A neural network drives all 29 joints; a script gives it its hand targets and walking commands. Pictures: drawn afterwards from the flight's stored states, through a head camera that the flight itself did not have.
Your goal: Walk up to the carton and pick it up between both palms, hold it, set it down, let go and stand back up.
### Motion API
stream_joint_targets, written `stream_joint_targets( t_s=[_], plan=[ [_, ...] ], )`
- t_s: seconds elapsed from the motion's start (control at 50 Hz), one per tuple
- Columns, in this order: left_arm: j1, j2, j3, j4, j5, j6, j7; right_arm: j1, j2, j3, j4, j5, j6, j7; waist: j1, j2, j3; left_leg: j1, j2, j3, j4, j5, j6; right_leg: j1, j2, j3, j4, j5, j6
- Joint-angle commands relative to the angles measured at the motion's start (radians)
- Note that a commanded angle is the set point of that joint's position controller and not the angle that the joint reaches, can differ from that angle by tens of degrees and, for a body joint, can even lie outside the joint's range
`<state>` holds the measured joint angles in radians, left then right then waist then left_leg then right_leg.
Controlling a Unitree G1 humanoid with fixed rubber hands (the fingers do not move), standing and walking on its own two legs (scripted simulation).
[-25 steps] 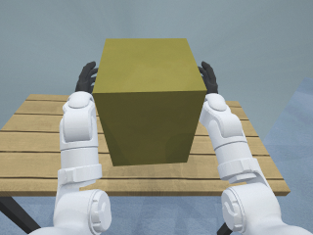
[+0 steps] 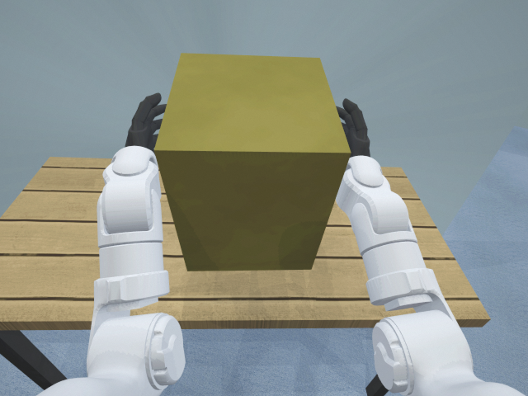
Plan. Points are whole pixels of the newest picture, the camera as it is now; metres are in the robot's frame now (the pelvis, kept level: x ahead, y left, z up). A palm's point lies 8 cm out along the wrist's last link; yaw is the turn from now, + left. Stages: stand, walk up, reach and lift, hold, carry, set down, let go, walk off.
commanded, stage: set down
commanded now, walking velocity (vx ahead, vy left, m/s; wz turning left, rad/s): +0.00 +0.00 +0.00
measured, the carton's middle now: (250, 168) +0.39 +0.00 +0.19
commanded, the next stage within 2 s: none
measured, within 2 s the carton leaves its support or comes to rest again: neither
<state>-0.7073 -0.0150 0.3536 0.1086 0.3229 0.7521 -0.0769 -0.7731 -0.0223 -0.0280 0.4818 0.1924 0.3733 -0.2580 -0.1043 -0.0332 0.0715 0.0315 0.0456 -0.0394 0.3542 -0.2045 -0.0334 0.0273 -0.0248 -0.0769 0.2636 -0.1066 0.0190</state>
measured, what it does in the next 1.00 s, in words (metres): stands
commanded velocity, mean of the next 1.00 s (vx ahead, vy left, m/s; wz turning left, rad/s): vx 0.00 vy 0.00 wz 0.00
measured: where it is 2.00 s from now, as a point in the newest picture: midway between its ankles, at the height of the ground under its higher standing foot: outside the picture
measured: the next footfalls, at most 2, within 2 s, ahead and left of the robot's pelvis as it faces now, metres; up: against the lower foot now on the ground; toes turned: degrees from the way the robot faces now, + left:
none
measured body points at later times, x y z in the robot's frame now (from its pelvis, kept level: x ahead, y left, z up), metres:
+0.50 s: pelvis +0.02 +0.01 +0.00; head +0.01 +0.05 +0.45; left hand +0.42 +0.15 +0.17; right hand +0.40 -0.15 +0.17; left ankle +0.01 +0.14 -0.75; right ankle +0.04 -0.13 -0.75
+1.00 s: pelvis +0.02 +0.02 +0.00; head +0.01 +0.04 +0.45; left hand +0.44 +0.13 +0.15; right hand +0.40 -0.16 +0.15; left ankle +0.01 +0.14 -0.75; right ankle +0.04 -0.13 -0.75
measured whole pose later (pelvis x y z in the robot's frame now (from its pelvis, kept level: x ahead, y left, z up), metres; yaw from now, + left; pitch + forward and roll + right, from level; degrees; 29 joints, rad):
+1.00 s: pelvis +0.02 +0.02 +0.00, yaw +0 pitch -9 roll -1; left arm -0.69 -0.05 0.34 0.47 0.35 0.35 -0.05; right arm -0.65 0.05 -0.20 0.70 -0.03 -0.05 -0.18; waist -0.11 -0.05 0.12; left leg 0.06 0.02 -0.02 0.32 -0.22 -0.01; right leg 0.06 -0.05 -0.07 0.22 -0.11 0.04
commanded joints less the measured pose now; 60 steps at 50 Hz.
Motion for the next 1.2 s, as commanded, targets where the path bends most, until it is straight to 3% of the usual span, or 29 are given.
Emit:
stream_joint_targets(
  t_s=[0.0,0.06,0.08,0.12,0.22,0.26,0.32,0.36,0.4,0.42,0.44,0.48,0.5,0.54,0.56,0.62,0.68,0.72,0.78,0.86,0.88,0.9,0.92,0.96,1.0,1.04,1.1,1.16,1.18],
  plan=[
    [-0.677,-0.498,-0.446,0.029,-0.126,-0.091,-0.154,-0.737,0.535,0.303,-0.222,0.038,-0.099,0.143,-0.013,0.033,-0.356,-0.102,-0.113,0.092,-0.091,0.102,0.024,0.217,0.078,-0.013,-0.013,0.063,0.020],
    [-0.653,-0.496,-0.383,0.096,-0.077,-0.135,-0.174,-0.722,0.518,0.224,-0.152,-0.035,-0.179,0.172,-0.005,0.038,-0.334,-0.117,-0.109,0.105,-0.114,0.066,0.022,0.226,0.074,-0.029,-0.019,0.025,0.011],
    [-0.653,-0.485,-0.340,0.141,-0.045,-0.154,-0.178,-0.749,0.498,0.186,-0.117,-0.070,-0.210,0.184,0.013,0.038,-0.327,-0.113,-0.107,0.112,-0.123,0.038,0.026,0.216,0.071,-0.038,-0.024,-0.010,0.009],
    [-0.593,-0.496,-0.344,0.175,-0.036,-0.198,-0.184,-0.719,0.487,0.138,-0.116,-0.128,-0.272,0.193,-0.002,0.031,-0.324,-0.090,-0.100,0.113,-0.119,0.069,0.019,0.211,0.070,-0.050,-0.024,0.012,0.007],
    [-0.488,-0.491,-0.331,0.232,0.003,-0.275,-0.177,-0.609,0.463,0.124,-0.063,-0.191,-0.377,0.207,0.016,0.011,-0.276,-0.052,-0.096,0.126,-0.111,0.138,0.019,0.233,0.069,-0.070,-0.026,0.059,0.012],
    [-0.511,-0.507,-0.372,0.208,-0.020,-0.297,-0.162,-0.624,0.437,0.131,-0.071,-0.186,-0.415,0.208,-0.003,0.031,-0.289,-0.027,-0.091,0.113,-0.097,0.183,0.003,0.206,0.077,-0.082,-0.022,0.063,0.005],
    [-0.500,-0.554,-0.475,0.101,-0.065,-0.322,-0.134,-0.594,0.456,0.217,-0.116,-0.148,-0.456,0.199,-0.005,0.054,-0.368,0.081,-0.083,0.107,-0.043,0.393,-0.030,0.193,0.092,-0.087,-0.012,0.168,0.004],
    [-0.513,-0.554,-0.512,0.076,-0.078,-0.340,-0.118,-0.604,0.474,0.257,-0.136,-0.132,-0.474,0.195,-0.002,0.059,-0.395,0.098,-0.086,0.103,-0.021,0.444,-0.036,0.198,0.089,-0.088,-0.006,0.207,0.009],
    [-0.522,-0.570,-0.567,0.039,-0.110,-0.350,-0.105,-0.582,0.460,0.267,-0.155,-0.126,-0.481,0.191,-0.026,0.077,-0.437,0.099,-0.085,0.092,-0.011,0.480,-0.049,0.204,0.091,-0.088,-0.003,0.240,0.004],
    [-0.526,-0.572,-0.595,-0.003,-0.126,-0.361,-0.097,-0.579,0.483,0.300,-0.180,-0.114,-0.483,0.191,-0.010,0.080,-0.491,0.120,-0.082,0.092,0.000,0.502,-0.051,0.206,0.090,-0.085,0.003,0.258,0.004],
    [-0.536,-0.586,-0.633,-0.031,-0.150,-0.364,-0.086,-0.587,0.483,0.310,-0.206,-0.101,-0.489,0.189,-0.025,0.097,-0.526,0.134,-0.082,0.089,0.011,0.539,-0.060,0.199,0.092,-0.083,0.007,0.283,0.002],
    [-0.483,-0.557,-0.617,-0.020,-0.134,-0.356,-0.085,-0.552,0.485,0.353,-0.201,-0.082,-0.475,0.182,-0.011,0.088,-0.515,0.117,-0.091,0.089,0.023,0.546,-0.052,0.239,0.083,-0.069,0.014,0.366,0.013],
    [-0.477,-0.547,-0.598,-0.008,-0.119,-0.352,-0.086,-0.539,0.486,0.350,-0.186,-0.082,-0.464,0.179,-0.003,0.084,-0.501,0.102,-0.090,0.087,0.014,0.537,-0.047,0.249,0.080,-0.061,0.013,0.367,0.015],
    [-0.461,-0.549,-0.598,0.017,-0.123,-0.342,-0.091,-0.529,0.464,0.323,-0.184,-0.087,-0.458,0.178,-0.024,0.083,-0.467,0.098,-0.090,0.081,0.004,0.511,-0.052,0.241,0.078,-0.068,0.005,0.355,0.015],
    [-0.432,-0.538,-0.585,0.024,-0.116,-0.336,-0.096,-0.512,0.467,0.329,-0.192,-0.091,-0.452,0.172,-0.019,0.057,-0.456,0.081,-0.092,0.079,0.001,0.501,-0.041,0.267,0.076,-0.065,0.009,0.395,0.020],
    [-0.473,-0.543,-0.552,0.057,-0.103,-0.348,-0.109,-0.494,0.472,0.287,-0.136,-0.112,-0.447,0.172,-0.035,0.049,-0.410,0.064,-0.091,0.086,-0.024,0.438,-0.043,0.253,0.075,-0.068,-0.003,0.346,0.025],
    [-0.486,-0.537,-0.508,0.110,-0.074,-0.361,-0.116,-0.510,0.471,0.252,-0.098,-0.137,-0.457,0.178,-0.026,0.061,-0.396,0.041,-0.095,0.093,-0.034,0.403,-0.039,0.246,0.068,-0.064,-0.002,0.336,0.026],
    [-0.454,-0.544,-0.505,0.131,-0.079,-0.371,-0.116,-0.528,0.487,0.272,-0.132,-0.138,-0.469,0.178,-0.014,0.035,-0.421,0.047,-0.095,0.095,-0.026,0.442,-0.036,0.272,0.072,-0.062,0.006,0.397,0.029],
    [-0.464,-0.514,-0.438,0.209,-0.042,-0.382,-0.125,-0.490,0.461,0.205,-0.041,-0.180,-0.467,0.187,-0.014,0.025,-0.346,-0.010,-0.098,0.104,-0.064,0.305,-0.020,0.265,0.064,-0.062,-0.007,0.298,0.030],
    [-0.546,-0.547,-0.463,0.213,-0.070,-0.428,-0.119,-0.551,0.505,0.195,-0.051,-0.200,-0.501,0.197,-0.013,0.001,-0.410,0.008,-0.089,0.109,-0.069,0.303,-0.019,0.246,0.075,-0.071,-0.009,0.267,0.025],
    [-0.581,-0.554,-0.462,0.233,-0.069,-0.437,-0.117,-0.569,0.504,0.180,-0.045,-0.220,-0.504,0.201,-0.023,0.015,-0.406,-0.002,-0.091,0.105,-0.068,0.291,-0.022,0.236,0.072,-0.071,-0.005,0.254,0.022],
    [-0.561,-0.539,-0.443,0.272,-0.057,-0.441,-0.114,-0.567,0.506,0.175,-0.027,-0.221,-0.506,0.202,-0.007,0.034,-0.403,-0.015,-0.094,0.115,-0.071,0.269,-0.021,0.244,0.063,-0.066,-0.006,0.256,0.024],
    [-0.561,-0.537,-0.437,0.277,-0.059,-0.449,-0.114,-0.558,0.498,0.167,-0.018,-0.229,-0.508,0.205,-0.017,0.021,-0.406,-0.002,-0.087,0.108,-0.073,0.268,-0.019,0.237,0.069,-0.071,-0.007,0.256,0.023],
    [-0.565,-0.536,-0.413,0.344,-0.049,-0.464,-0.114,-0.568,0.507,0.151,-0.003,-0.248,-0.511,0.208,-0.003,0.018,-0.403,-0.038,-0.095,0.119,-0.082,0.216,-0.009,0.245,0.061,-0.067,-0.004,0.236,0.026],
    [-0.615,-0.559,-0.427,0.338,-0.052,-0.489,-0.103,-0.589,0.530,0.145,0.025,-0.249,-0.519,0.218,0.008,0.054,-0.446,-0.025,-0.087,0.116,-0.082,0.223,-0.017,0.212,0.063,-0.064,-0.008,0.211,0.019],
    [-0.611,-0.572,-0.418,0.365,-0.061,-0.504,-0.095,-0.604,0.542,0.136,0.018,-0.266,-0.527,0.220,0.010,0.031,-0.465,-0.020,-0.085,0.117,-0.077,0.244,-0.015,0.207,0.066,-0.066,-0.009,0.227,0.019],
    [-0.621,-0.554,-0.366,0.429,-0.035,-0.512,-0.103,-0.563,0.530,0.071,0.107,-0.294,-0.515,0.224,-0.006,0.049,-0.395,-0.034,-0.084,0.124,-0.090,0.203,-0.022,0.206,0.060,-0.064,-0.015,0.189,0.020],
    [-0.619,-0.543,-0.347,0.444,-0.026,-0.523,-0.109,-0.524,0.542,0.066,0.131,-0.311,-0.515,0.224,0.002,0.028,-0.389,-0.050,-0.091,0.137,-0.098,0.216,-0.013,0.237,0.056,-0.059,-0.011,0.236,0.030],
    [-0.615,-0.551,-0.358,0.459,-0.034,-0.527,-0.110,-0.538,0.523,0.053,0.121,-0.316,-0.523,0.222,-0.021,0.037,-0.406,-0.040,-0.092,0.130,-0.092,0.225,-0.022,0.232,0.060,-0.062,-0.014,0.244,0.023]
  ],
)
